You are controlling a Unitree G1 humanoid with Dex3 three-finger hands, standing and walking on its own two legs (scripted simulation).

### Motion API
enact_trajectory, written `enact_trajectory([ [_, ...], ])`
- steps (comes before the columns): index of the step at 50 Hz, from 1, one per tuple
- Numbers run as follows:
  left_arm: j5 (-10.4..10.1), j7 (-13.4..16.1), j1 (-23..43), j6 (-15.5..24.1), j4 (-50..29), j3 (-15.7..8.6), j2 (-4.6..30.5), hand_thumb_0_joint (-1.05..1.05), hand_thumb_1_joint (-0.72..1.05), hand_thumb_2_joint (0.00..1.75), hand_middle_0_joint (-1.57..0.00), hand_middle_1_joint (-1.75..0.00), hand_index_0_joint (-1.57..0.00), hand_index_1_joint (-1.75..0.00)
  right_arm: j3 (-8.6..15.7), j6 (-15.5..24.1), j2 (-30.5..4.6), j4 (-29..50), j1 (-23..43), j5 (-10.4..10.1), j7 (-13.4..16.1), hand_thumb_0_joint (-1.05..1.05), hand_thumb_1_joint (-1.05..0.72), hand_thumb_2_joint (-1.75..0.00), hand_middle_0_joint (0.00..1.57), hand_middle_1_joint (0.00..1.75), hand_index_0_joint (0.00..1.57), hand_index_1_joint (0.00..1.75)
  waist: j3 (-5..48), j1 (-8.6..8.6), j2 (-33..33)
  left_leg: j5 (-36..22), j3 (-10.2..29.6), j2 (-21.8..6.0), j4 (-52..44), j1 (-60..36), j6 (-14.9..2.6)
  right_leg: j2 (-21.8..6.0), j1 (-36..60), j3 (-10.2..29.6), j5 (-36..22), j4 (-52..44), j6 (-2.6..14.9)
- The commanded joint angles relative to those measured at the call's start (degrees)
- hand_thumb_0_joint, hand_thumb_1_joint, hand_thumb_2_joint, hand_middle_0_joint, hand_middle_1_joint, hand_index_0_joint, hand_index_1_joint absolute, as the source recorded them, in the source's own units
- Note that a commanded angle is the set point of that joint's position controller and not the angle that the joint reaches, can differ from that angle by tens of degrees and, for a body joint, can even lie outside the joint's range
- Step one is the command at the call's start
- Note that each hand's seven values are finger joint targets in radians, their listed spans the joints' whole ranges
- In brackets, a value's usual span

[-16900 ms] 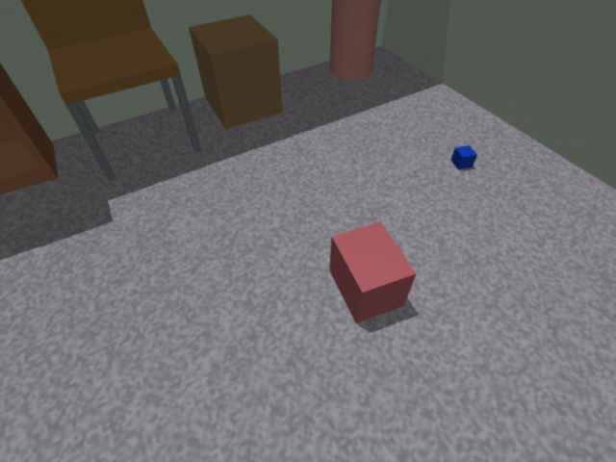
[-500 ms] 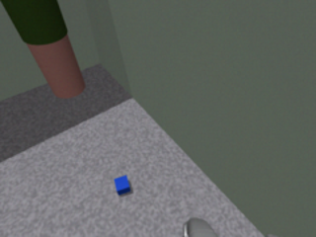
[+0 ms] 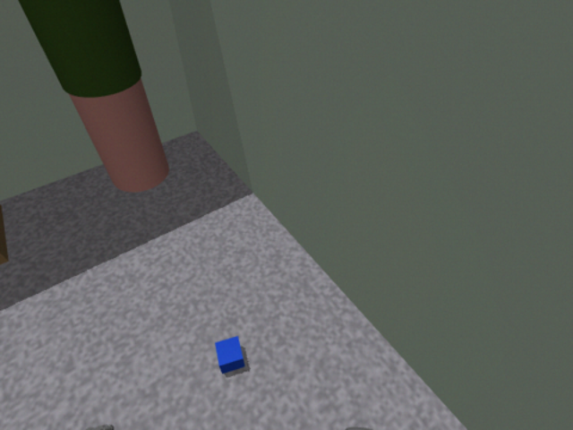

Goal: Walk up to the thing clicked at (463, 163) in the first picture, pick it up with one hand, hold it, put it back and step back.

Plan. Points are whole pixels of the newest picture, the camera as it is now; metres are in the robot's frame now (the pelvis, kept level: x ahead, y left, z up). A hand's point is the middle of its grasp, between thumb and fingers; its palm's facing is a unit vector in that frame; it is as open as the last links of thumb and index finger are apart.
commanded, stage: walk up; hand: left
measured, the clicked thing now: (230, 354) +0.46 +0.21 -0.72
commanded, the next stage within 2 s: stand in 1.56 s
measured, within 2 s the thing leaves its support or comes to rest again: neither
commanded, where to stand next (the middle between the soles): +0.08 -0.02 m, yaw -2 degrees
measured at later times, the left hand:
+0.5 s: hand out of the picture +0.12 +0.26 -0.14, palm faces -0.03 -0.93 -0.37, open 7.4 cm
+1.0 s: hand (147, 421) +0.16 +0.24 -0.14, palm faces -0.07 -0.94 -0.34, open 7.4 cm
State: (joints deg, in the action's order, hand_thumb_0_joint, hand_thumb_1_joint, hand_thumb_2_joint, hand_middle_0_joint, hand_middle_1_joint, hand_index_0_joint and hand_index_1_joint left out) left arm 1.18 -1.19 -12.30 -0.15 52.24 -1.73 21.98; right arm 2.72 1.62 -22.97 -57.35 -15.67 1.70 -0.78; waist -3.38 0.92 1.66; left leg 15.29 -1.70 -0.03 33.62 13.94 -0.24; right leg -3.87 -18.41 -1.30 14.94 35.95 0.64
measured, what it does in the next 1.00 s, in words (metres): shifts its weight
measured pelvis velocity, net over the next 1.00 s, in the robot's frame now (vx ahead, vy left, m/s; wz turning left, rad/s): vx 0.05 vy -0.01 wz -0.05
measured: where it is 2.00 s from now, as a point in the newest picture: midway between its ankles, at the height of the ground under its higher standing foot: outside the picture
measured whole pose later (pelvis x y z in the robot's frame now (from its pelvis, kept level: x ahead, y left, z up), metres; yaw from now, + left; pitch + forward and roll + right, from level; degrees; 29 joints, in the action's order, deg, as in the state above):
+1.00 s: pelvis +0.05 -0.01 +0.01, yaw -3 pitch -3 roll +0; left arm 0.2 -0.8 -6.0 0.2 61.2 -0.4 20.8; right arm 1.5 1.0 -21.9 -62.4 -7.6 0.3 -0.1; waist -4.2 -0.8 0.7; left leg 18.1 -3.4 -2.8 28.8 7.3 1.3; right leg -0.8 -10.2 1.1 17.0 30.4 -0.4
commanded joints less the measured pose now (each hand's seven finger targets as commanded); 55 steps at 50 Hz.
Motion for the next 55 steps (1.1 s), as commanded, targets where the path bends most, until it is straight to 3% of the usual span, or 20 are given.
enact_trajectory([
  [1, -0.84, 0.65, 3.42, -0.26, -2.00, -3.26, 12.41, 0.00, 0.90, 0.90, -0.20, -0.30, -0.20, -0.30, 3.44, 2.17, -18.30, 4.50, 4.33, 0.07, 1.42, 0.00, -0.90, -0.90, 0.20, 0.30, 0.20, 0.30, -6.54, -1.13, -10.84, 34.14, 30.93, -21.42, -27.59, 11.44, -11.44, 1.54, -6.28, 4.73, 12.90, 11.83, 0.34],
  [2, -0.94, 0.43, 2.16, -0.14, -1.14, -3.28, 12.81, 0.00, 0.90, 0.90, -0.20, -0.30, -0.20, -0.30, 2.82, 2.36, -16.40, 5.10, 7.15, 0.26, 1.48, 0.00, -0.90, -0.90, 0.20, 0.30, 0.20, 0.30, -8.33, 0.53, -8.95, 28.51, 27.29, -19.55, -25.86, 12.73, -11.51, 0.17, -4.52, 5.88, 10.71, 11.67, 0.47],
  [3, -1.03, 0.20, 0.96, 0.04, -0.07, -2.93, 11.16, 0.00, 0.90, 0.90, -0.20, -0.30, -0.20, -0.30, 1.82, 2.77, -13.91, 4.82, 7.38, 0.45, 1.44, 0.00, -0.90, -0.90, 0.20, 0.30, 0.20, 0.30, -7.14, 0.98, -8.17, 18.26, 20.93, -15.35, -22.54, 7.76, -9.29, 0.10, -4.93, 6.78, 8.87, 8.43, 0.58],
  [5, -1.30, 0.25, 1.47, 0.38, 1.33, -2.85, 11.15, 0.00, 0.90, 0.90, -0.20, -0.30, -0.20, -0.30, 1.61, 3.39, -13.01, 3.92, 5.10, 0.34, 1.44, 0.00, -0.90, -0.90, 0.20, 0.30, 0.20, 0.30, -3.73, 0.15, -10.87, 2.61, 15.30, -12.44, -18.93, 0.71, -7.19, 1.28, -5.44, 5.14, 8.26, 5.13, 0.68],
  [9, -0.84, 0.56, 1.69, 1.09, 2.62, -2.25, 10.35, 0.00, 0.90, 0.90, -0.20, -0.30, -0.20, -0.30, 2.38, 2.46, -14.80, 3.99, 4.38, -0.10, 1.11, 0.00, -0.90, -0.90, 0.20, 0.30, 0.20, 0.30, 2.41, -0.86, -13.06, -8.18, 11.59, -13.01, -13.05, -4.24, -8.47, 2.15, 1.85, 1.11, 6.58, -3.98, 0.43],
  [11, -0.64, 1.00, 0.75, 1.82, 3.86, -1.95, 9.67, 0.00, 0.90, 0.90, -0.20, -0.30, -0.20, -0.30, 1.93, 1.67, -13.66, 4.03, 4.98, -1.03, 1.18, 0.00, -0.90, -0.90, 0.20, 0.30, 0.20, 0.30, 4.27, 0.11, -10.45, -16.69, 7.81, -10.80, -7.89, -3.84, -6.35, 2.81, 8.63, 0.44, -3.31, -14.52, 0.65],
  [12, -0.35, 1.23, 0.98, 2.30, 4.02, -2.23, 11.22, 0.00, 0.90, 0.90, -0.20, -0.30, -0.20, -0.30, 1.43, 1.55, -12.12, 4.19, 4.80, -1.62, 1.23, 0.00, -0.90, -0.90, 0.20, 0.30, 0.20, 0.30, 6.40, 0.03, -7.69, -21.33, 5.45, -8.63, -4.76, -3.05, -4.52, 1.06, 12.92, 2.78, -10.93, -14.19, 1.37],
  [13, -0.25, 1.44, 0.40, 2.58, 4.24, -2.56, 12.89, 0.00, 0.90, 0.90, -0.20, -0.30, -0.20, -0.30, 1.12, 1.61, -11.14, 4.53, 4.45, -2.12, 1.41, 0.00, -0.90, -0.90, 0.20, 0.30, 0.20, 0.30, 8.87, -0.01, -4.51, -20.70, 3.83, -6.72, -2.01, -0.99, -2.87, -2.17, 16.82, 6.85, -21.79, -11.19, 3.07],
  [15, -1.01, 1.13, 3.58, 2.33, 3.51, -2.31, 14.87, 0.00, 0.90, 0.90, -0.20, -0.30, -0.20, -0.30, 0.89, 1.65, -9.75, 3.82, 3.21, -2.10, 1.59, 0.00, -0.90, -0.90, 0.20, 0.30, 0.20, 0.30, 8.60, -1.96, 1.07, -3.84, 1.61, -3.65, -4.03, -2.15, -1.81, -6.05, 11.96, 10.73, -15.35, -9.44, 5.76],
  [16, -1.05, 0.87, 5.58, 2.02, 2.93, -2.13, 14.49, 0.00, 0.90, 0.90, -0.20, -0.30, -0.20, -0.30, 1.21, 1.70, -10.53, 2.95, 2.76, -1.59, 1.67, 0.00, -0.90, -0.90, 0.20, 0.30, 0.20, 0.30, 7.40, -2.64, 2.06, -0.22, 2.43, -4.20, -6.00, -3.69, -2.45, -5.49, 9.03, 9.76, -11.03, -8.62, 5.51],
  [19, -1.11, 0.68, 5.79, 1.69, 3.20, -1.19, 11.31, 0.00, 0.90, 0.90, -0.20, -0.30, -0.20, -0.30, 1.93, 1.71, -13.77, 2.16, 5.99, -1.28, 1.37, 0.00, -0.90, -0.90, 0.20, 0.30, 0.20, 0.30, 2.87, -1.22, -2.06, -1.15, 9.48, -9.70, -10.50, -5.16, -5.62, 0.14, 1.61, 3.59, -2.46, -5.45, 2.80],
  [21, -0.92, 0.71, 4.37, 1.86, 4.53, -1.05, 11.02, 0.00, 0.90, 0.90, -0.20, -0.30, -0.20, -0.30, 1.64, 1.62, -13.47, 2.28, 7.34, -1.33, 1.26, 0.00, -0.90, -0.90, 0.20, 0.30, 0.20, 0.30, 1.32, -0.44, -1.74, -2.53, 10.48, -11.54, -10.44, -3.26, -7.03, 0.65, 2.39, 3.47, -2.49, -6.26, 2.29],
  [25, -0.97, 0.93, 4.80, 2.51, 4.85, -1.77, 13.72, 0.00, 0.90, 0.90, -0.20, -0.30, -0.20, -0.30, 0.79, 1.31, -10.46, 1.96, 8.45, -1.47, 1.13, 0.00, -0.90, -0.90, 0.20, 0.30, 0.20, 0.30, -0.51, -0.79, 3.02, -3.48, 1.72, -4.15, -4.10, 0.84, -2.69, -4.18, 6.88, 10.73, -9.31, -13.13, 4.98],
  [27, -0.93, 1.04, 5.91, 2.47, 4.56, -1.84, 14.71, 0.00, 0.90, 0.90, -0.20, -0.30, -0.20, -0.30, 0.52, 1.26, -9.53, 1.34, 7.89, -1.20, 1.02, 0.00, -0.90, -0.90, 0.20, 0.30, 0.20, 0.30, 0.88, -1.44, 4.29, -0.73, 0.28, -2.74, -3.51, -1.11, -1.91, -6.93, 6.54, 13.54, -9.52, -14.64, 6.15],
  [30, -1.03, 1.05, 8.80, 2.24, 3.64, -1.41, 13.16, 0.00, 0.90, 0.90, -0.20, -0.30, -0.20, -0.30, 0.80, 1.58, -10.20, -0.10, 6.32, -1.12, 1.02, 0.00, -0.90, -0.90, 0.20, 0.30, 0.20, 0.30, 3.41, -2.56, 3.14, -7.46, 1.76, -4.41, -7.86, -6.42, -2.11, -5.09, 5.69, 9.66, -14.54, -12.30, 4.21],
  [32, -1.30, 1.20, 8.07, 2.18, 4.01, -1.28, 12.12, 0.00, 0.90, 0.90, -0.20, -0.30, -0.20, -0.30, 1.17, 1.68, -11.32, -0.05, 7.97, -1.19, 1.04, 0.00, -0.90, -0.90, 0.20, 0.30, 0.20, 0.30, 5.03, -1.42, 1.35, -13.71, 3.68, -6.64, -8.23, -8.45, -3.10, -1.91, 6.23, 5.69, -15.97, -9.49, 2.76],
  [34, -1.23, 1.29, 7.52, 2.11, 4.47, -1.36, 11.90, 0.00, 0.90, 0.90, -0.20, -0.30, -0.20, -0.30, 1.18, 1.51, -11.41, -0.13, 8.63, -1.41, 1.17, 0.00, -0.90, -0.90, 0.20, 0.30, 0.20, 0.30, 5.99, -0.82, 0.75, -15.98, 3.92, -7.62, -7.92, -8.90, -3.61, -1.41, 7.60, 4.83, -16.32, -8.84, 2.35],
  [37, -1.21, 1.32, 7.62, 1.99, 4.49, -1.40, 11.93, 0.00, 0.90, 0.90, -0.20, -0.30, -0.20, -0.30, 1.15, 1.20, -10.99, -0.21, 8.91, -1.39, 1.33, 0.00, -0.90, -0.90, 0.20, 0.30, 0.20, 0.30, 6.48, -1.03, -0.22, -13.04, 2.43, -6.66, -7.55, -7.87, -3.25, -1.94, 9.37, 5.78, -15.85, -8.92, 3.32],
  [43, -1.13, 1.27, 8.82, 1.64, 4.75, -1.24, 11.56, 0.00, 0.90, 0.90, -0.20, -0.30, -0.20, -0.30, 1.26, 0.94, -11.78, -0.78, 10.68, -1.32, 1.30, 0.00, -0.90, -0.90, 0.20, 0.30, 0.20, 0.30, 3.22, -0.98, -4.06, -8.60, 4.22, -7.75, -10.56, -5.97, -3.89, -0.45, 7.59, 4.92, -12.30, -8.01, 2.94],
  [55, -1.13, 1.26, 9.90, 1.54, 4.86, -1.29, 11.99, 0.00, 0.90, 0.90, -0.20, -0.30, -0.20, -0.30, 1.00, 0.80, -11.06, -1.33, 10.40, -1.24, 1.24, 0.00, -0.90, -0.90, 0.20, 0.30, 0.20, 0.30, 4.60, -1.51, -0.12, -10.03, 1.69, -6.16, -9.44, -8.15, -2.86, -1.74, 8.89, 7.38, -15.07, -10.57, 3.37],
])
